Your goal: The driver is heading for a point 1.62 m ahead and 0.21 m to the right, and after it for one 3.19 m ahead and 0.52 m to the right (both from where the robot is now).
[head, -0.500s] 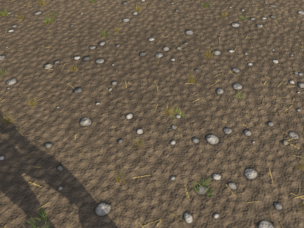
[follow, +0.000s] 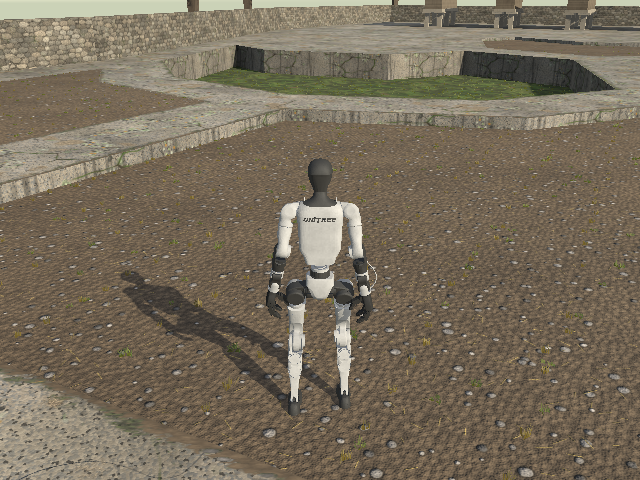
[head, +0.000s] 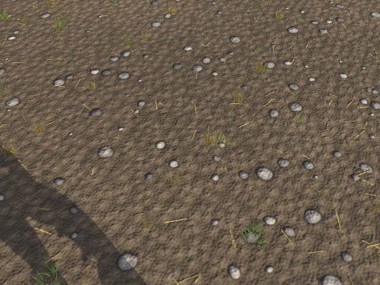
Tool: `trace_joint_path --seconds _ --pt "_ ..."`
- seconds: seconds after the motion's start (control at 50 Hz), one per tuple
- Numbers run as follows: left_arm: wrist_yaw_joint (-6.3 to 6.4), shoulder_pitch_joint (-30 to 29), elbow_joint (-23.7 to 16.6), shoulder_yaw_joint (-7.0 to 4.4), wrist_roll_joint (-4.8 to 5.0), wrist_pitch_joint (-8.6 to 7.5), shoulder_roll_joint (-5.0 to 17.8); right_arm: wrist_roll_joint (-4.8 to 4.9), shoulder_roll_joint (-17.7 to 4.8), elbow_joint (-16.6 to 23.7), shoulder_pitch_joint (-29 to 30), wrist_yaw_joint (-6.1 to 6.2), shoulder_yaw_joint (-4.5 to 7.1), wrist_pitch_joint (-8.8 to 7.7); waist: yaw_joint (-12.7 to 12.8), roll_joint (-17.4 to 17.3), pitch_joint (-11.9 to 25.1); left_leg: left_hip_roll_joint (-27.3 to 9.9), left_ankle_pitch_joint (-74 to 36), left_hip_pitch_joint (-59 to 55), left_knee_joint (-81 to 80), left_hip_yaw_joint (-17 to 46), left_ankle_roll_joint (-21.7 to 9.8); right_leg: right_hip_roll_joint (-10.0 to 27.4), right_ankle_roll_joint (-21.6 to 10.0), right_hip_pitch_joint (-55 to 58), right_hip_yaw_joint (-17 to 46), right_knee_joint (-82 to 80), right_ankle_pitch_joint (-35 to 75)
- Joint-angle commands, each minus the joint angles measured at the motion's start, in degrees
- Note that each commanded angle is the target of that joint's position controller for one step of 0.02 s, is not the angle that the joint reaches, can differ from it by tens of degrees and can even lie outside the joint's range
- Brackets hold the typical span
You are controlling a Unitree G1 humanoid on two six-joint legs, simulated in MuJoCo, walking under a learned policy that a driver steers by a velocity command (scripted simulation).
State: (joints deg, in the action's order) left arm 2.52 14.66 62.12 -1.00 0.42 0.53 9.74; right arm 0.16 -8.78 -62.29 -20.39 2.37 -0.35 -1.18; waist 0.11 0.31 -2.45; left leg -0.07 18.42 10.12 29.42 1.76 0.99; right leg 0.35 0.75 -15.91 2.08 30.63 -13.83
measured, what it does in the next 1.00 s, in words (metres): walks ahead: left foot, then right foot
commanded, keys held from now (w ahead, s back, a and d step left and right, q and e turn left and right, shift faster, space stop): no key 0.02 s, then w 0.38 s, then no key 0.60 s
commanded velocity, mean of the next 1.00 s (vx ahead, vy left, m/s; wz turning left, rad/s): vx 0.18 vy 0.00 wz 0.00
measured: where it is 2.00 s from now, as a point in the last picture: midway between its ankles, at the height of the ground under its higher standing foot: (199, 267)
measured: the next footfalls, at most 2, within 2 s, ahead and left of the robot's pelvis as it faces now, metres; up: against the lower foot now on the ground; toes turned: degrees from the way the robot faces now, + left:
left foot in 0.68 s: +0.37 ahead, +0.09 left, +0.00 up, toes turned +1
right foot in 1.00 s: +0.31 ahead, -0.12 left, +0.00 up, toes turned -1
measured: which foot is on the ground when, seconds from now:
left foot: down 0.00-0.30, up 0.32-0.66, down 0.68-1.00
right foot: down 0.00-0.68, up 0.70-0.98, down 1.00-1.00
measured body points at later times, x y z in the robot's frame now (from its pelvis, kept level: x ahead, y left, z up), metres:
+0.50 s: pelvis +0.12 -0.02 +0.01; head +0.14 -0.04 +0.46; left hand +0.04 +0.20 -0.13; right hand +0.22 -0.28 -0.13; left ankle +0.14 +0.11 -0.65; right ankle +0.03 -0.12 -0.73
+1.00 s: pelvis +0.25 +0.01 +0.00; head +0.27 +0.01 +0.45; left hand +0.30 +0.26 -0.15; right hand +0.35 -0.23 -0.14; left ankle +0.33 +0.09 -0.73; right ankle +0.27 -0.12 -0.74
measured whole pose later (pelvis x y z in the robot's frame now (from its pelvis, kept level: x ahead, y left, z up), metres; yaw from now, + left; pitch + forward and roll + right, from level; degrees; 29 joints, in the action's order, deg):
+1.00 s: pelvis +0.25 +0.01 +0.00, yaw -1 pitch +0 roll +2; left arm 3.2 13.9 58.0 -1.6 -0.8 0.5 11.7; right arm -0.3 -11.5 -55.6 -9.4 0.5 1.0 -2.1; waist 0.1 1.5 -0.9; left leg 4.3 6.9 19.4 26.0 -3.8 -4.0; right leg 3.2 0.9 -17.6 1.8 34.1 -17.0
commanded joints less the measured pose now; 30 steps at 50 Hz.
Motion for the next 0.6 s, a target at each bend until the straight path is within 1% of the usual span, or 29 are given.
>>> trace_joint_path --seconds 0.02,0.04,0.06,0.08,0.1,0.12,0.14,0.16,0.18,0.2,0.22,0.24,0.26,0.28,0.3,0.32,0.34,0.36,0.38,0.4,0.42,0.44,0.46,0.48,0.52,0.54,0.56,0.58,0.6 --pt "0.15 3.1 -1.0 -0.75 0.01 -0.28 5.0 0.01 -4.5 0.3 -5.6 0.13 0.71 -0.19 0.0 -0.3 -1.8 0.0 -5.6 6.3 -6.3 -0.5 -1.1 0.3 -1.6 3.6 -0.1 -4.7 6.0" --pt "0.16 4.2 -0.3 -0.58 -0.06 -0.23 4.3 0.00 -3.8 -0.4 -6.9 0.16 0.57 -0.12 0.0 -0.4 -0.3 0.6 0.0 5.7 -6.6 -1.1 -1.3 -0.3 -1.6 4.3 -0.7 -4.8 -0.1" --pt "0.24 4.7 -0.1 -0.76 0.29 -0.18 4.7 0.39 -4.5 -0.5 -7.2 0.31 0.88 0.07 -0.1 -0.6 -1.2 1.2 8.4 6.6 -6.3 -1.3 -2.1 -1.5 -2.1 3.1 -1.7 -4.0 -9.8" --pt "0.33 4.9 -0.2 -1.09 0.60 -0.27 5.4 0.67 -5.7 0.1 -6.6 0.52 1.28 0.17 -0.1 -1.2 -3.1 1.1 17.4 8.3 -6.1 -0.6 -3.4 -2.2 -2.8 0.4 -2.1 -3.3 -19.9" --pt "0.31 4.3 -0.6 -1.23 0.67 -0.67 5.8 0.88 -6.1 0.7 -6.3 0.64 1.45 0.00 -0.3 -1.2 -5.7 0.2 23.7 10.6 -6.7 0.9 -4.8 -1.7 -3.6 -2.6 -1.3 -3.1 -25.6" --pt "0.14 3.9 -1.2 -1.17 0.83 -1.42 5.3 1.17 -6.1 1.0 -6.8 0.59 1.50 -0.52 -0.6 -1.6 -7.4 -1.4 26.1 11.7 -7.4 3.0 -6.1 -1.0 -4.3 -4.3 -0.4 -2.8 -26.7" --pt "-0.16 3.6 -1.5 -1.09 1.01 -2.36 4.6 1.50 -6.4 1.2 -7.5 0.43 1.65 -1.21 -0.9 -2.5 -8.1 -3.0 26.3 11.2 -8.3 5.5 -7.2 -0.7 -4.5 -5.4 -0.2 -1.5 -24.7" --pt "-0.53 2.8 -2.1 -1.06 1.07 -3.31 4.1 1.68 -7.1 1.1 -8.8 0.22 1.96 -1.84 -1.6 -4.0 -8.0 -5.1 26.2 9.2 -9.7 8.7 -8.6 -0.8 -4.3 -7.2 -0.8 0.9 -21.4" --pt "-0.98 1.5 -2.8 -0.94 1.11 -4.21 3.3 1.80 -8.5 0.8 -10.4 -0.04 2.45 -2.33 -2.4 -6.5 -7.7 -8.0 27.2 6.4 -12.4 13.3 -10.4 -1.6 -3.9 -9.5 -2.4 4.8 -17.2" --pt "-1.48 0.4 -3.6 -0.72 1.27 -5.06 2.2 1.91 -10.3 0.8 -11.1 -0.33 3.05 -2.67 -2.6 -10.1 -7.6 -12.0 28.5 4.3 -15.9 19.4 -12.5 -2.6 -3.7 -11.3 -5.0 9.6 -12.1" --pt "-1.85 -0.2 -4.2 -0.66 1.46 -5.78 2.1 2.00 -11.1 1.4 -9.9 -0.55 3.35 -2.85 -2.0 -11.3 -8.7 -15.2 27.8 5.4 -17.9 23.7 -14.1 -1.7 -4.6 -11.2 -4.8 11.4 -10.2" --pt "-2.13 0.6 -4.2 -0.73 1.64 -6.36 2.3 1.96 -10.7 2.3 -8.0 -0.72 3.25 -2.93 -0.8 -10.6 -9.3 -15.4 25.8 7.4 -18.0 23.6 -14.1 -1.1 -5.6 -8.7 -4.5 9.8 -10.6" --pt "-2.29 4.2 -3.3 -0.73 2.05 -6.73 1.8 2.07 -10.7 3.3 -5.1 -0.95 3.11 -2.97 1.7 -10.8 -9.7 -13.8 23.1 10.4 -15.9 20.9 -12.7 -1.3 -6.5 -2.7 -4.7 3.5 -10.7" --pt "-2.33 10.1 -1.1 -1.23 1.94 -6.92 2.7 2.11 -9.9 4.7 -1.7 -1.13 2.90 -2.95 4.5 -9.0 -8.8 -10.1 17.2 14.6 -11.3 15.4 -10.2 -1.5 -6.6 6.6 -3.8 -1.9 -8.3" --pt "-2.37 18.1 1.3 -2.63 1.67 -7.17 6.8 2.18 -7.9 6.4 1.9 -1.11 2.38 -3.46 7.6 -1.1 -7.1 -4.0 5.9 20.9 1.4 6.4 -6.7 2.9 -8.5 15.1 5.9 -7.2 -9.0" --pt "-3.00 27.1 3.0 -4.89 1.80 -7.53 14.7 1.75 -5.0 8.7 2.7 -0.89 1.73 -4.71 9.9 16.3 -2.8 3.0 2.8 30.5 24.0 -3.2 -2.8 14.9 -15.0 25.7 28.5 -16.5 -9.1" --pt "-3.34 27.3 2.5 -3.72 0.40 -8.08 12.3 2.07 -5.3 9.5 2.7 -1.12 1.71 -6.06 8.1 15.0 -0.7 2.8 10.6 36.9 37.8 2.7 -3.5 21.6 -18.2 27.7 41.9 -20.5 -6.0" --pt "-3.31 21.2 0.7 -2.62 -0.08 -8.38 8.8 2.73 -6.5 9.5 2.6 -1.80 1.99 -6.67 4.8 8.0 -3.8 -0.5 7.9 40.1 44.4 4.9 -5.2 21.4 -17.0 25.6 36.1 -19.0 -1.8" --pt "-3.48 17.1 -0.9 -2.11 -0.10 -8.30 7.5 2.71 -6.3 9.3 2.7 -2.31 2.01 -7.01 3.4 4.8 -3.6 -2.5 3.1 40.7 45.2 4.6 -6.4 18.9 -15.4 24.5 28.7 -19.1 1.2" --pt "-3.63 15.1 -1.5 -1.60 0.02 -7.91 6.9 2.29 -7.3 9.8 4.2 -2.49 2.59 -7.15 2.5 2.4 -4.3 -4.4 -1.1 41.5 42.7 3.3 -6.8 17.2 -14.0 24.0 22.5 -19.8 6.8" --pt "-3.54 14.6 -1.6 -0.86 -0.16 -7.31 5.3 1.65 -9.0 10.2 6.0 -2.55 3.54 -7.00 2.2 2.6 -4.4 -5.3 -3.2 39.9 40.0 1.5 -6.6 14.6 -11.9 23.1 16.1 -19.7 17.2" --pt "-3.20 15.3 -1.4 -0.41 -0.45 -6.52 4.4 1.58 -8.5 10.3 6.1 -2.84 3.84 -6.57 1.8 3.8 -3.8 -5.2 -3.9 37.7 37.9 -0.1 -6.0 12.7 -10.5 22.1 11.5 -19.3 25.4" --pt "-2.72 15.9 -1.3 -0.17 -0.67 -5.89 4.4 1.60 -6.9 10.4 6.1 -3.16 3.64 -6.01 1.4 4.2 -3.2 -4.7 -4.7 35.9 35.3 -1.6 -5.1 11.6 -9.9 21.0 8.3 -18.9 31.8" --pt "-2.15 15.8 -1.5 -0.06 -0.84 -5.43 5.1 1.56 -5.3 11.0 7.5 -3.34 3.25 -5.45 1.1 4.1 -3.4 -4.0 -6.5 34.0 30.9 -2.9 -4.1 10.6 -9.6 18.7 5.5 -19.0 35.8" --pt "-1.05 13.1 -2.8 0.04 -1.07 -4.83 7.2 1.19 -2.8 13.7 14.1 -3.24 2.11 -4.79 1.2 4.1 -4.4 -2.0 -11.9 26.1 17.1 -5.3 -2.4 7.7 -9.0 10.3 0.4 -19.3 37.9" --pt "-0.69 13.6 -2.8 -0.14 -1.05 -4.69 8.6 1.03 -2.8 14.6 16.6 -3.21 1.92 -4.54 1.9 5.3 -3.6 -0.6 -14.4 21.4 12.1 -6.4 -1.8 7.0 -8.9 7.9 -0.5 -19.1 37.9" --pt "-0.48 14.8 -2.5 -0.45 -0.84 -4.71 10.0 1.04 -4.0 15.1 17.5 -3.23 2.08 -4.24 2.0 6.8 -2.5 0.3 -16.5 17.7 9.2 -6.4 -1.5 7.7 -9.1 7.2 -0.1 -18.7 37.8" --pt "-0.39 14.7 -2.3 -0.72 -0.40 -4.85 10.8 1.22 -5.3 15.4 17.5 -3.25 2.32 -3.92 1.3 7.8 -1.7 0.5 -18.6 14.8 7.6 -5.4 -1.9 8.9 -9.0 7.0 0.7 -18.2 38.0" --pt "-0.35 13.5 -2.4 -0.85 0.08 -5.07 10.9 1.28 -6.8 15.3 16.9 -3.20 2.65 -3.66 0.2 8.1 -1.2 0.4 -20.0 13.0 5.8 -4.0 -2.6 9.7 -8.6 7.8 1.2 -17.1 38.6"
